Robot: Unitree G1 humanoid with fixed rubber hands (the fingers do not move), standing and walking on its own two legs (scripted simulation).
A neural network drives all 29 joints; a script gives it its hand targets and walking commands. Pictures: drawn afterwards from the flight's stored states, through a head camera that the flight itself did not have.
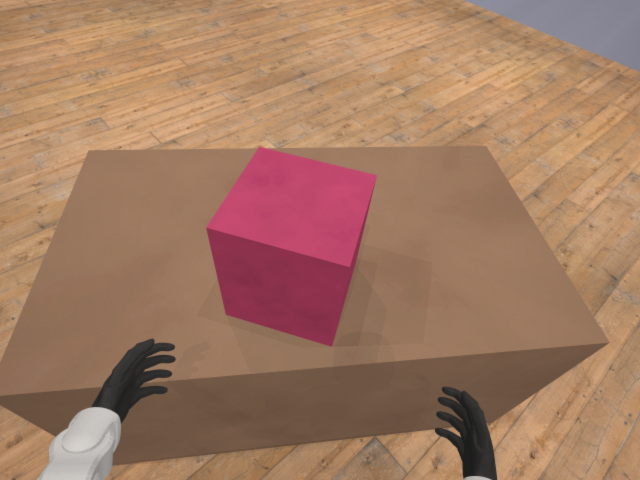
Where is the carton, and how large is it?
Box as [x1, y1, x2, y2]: [206, 147, 376, 346]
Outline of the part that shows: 259,147 206,227 226,314 331,346 355,263 376,175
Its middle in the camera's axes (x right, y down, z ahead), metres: -0.04 +0.02 +0.70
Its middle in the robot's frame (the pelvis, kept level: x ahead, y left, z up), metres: +0.50 +0.03 -0.08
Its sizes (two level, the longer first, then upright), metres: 0.210 0.200 0.250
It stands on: a pedestal, 0.56 m high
